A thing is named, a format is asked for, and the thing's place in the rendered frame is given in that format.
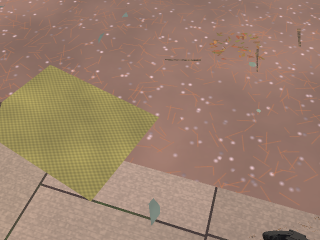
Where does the robot right hand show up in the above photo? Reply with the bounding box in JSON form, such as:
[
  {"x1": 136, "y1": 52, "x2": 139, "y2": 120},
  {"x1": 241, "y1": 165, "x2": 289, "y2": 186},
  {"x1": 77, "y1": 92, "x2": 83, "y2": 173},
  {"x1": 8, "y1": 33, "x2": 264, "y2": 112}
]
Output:
[{"x1": 262, "y1": 229, "x2": 309, "y2": 240}]

